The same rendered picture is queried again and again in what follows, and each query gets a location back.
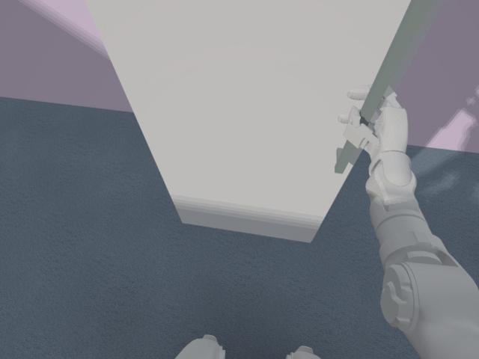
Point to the robot right shin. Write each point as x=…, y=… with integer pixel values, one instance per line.
x=304, y=349

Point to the left robot thigh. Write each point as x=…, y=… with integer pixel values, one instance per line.
x=202, y=349

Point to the robot right hand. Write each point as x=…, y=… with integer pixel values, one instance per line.
x=387, y=132

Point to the right robot forearm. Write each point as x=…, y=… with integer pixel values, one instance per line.
x=399, y=224

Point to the handle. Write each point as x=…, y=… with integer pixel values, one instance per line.
x=402, y=39

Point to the fridge door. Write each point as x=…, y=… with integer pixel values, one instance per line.
x=238, y=100

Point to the robot right upper arm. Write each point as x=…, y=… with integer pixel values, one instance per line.
x=436, y=307

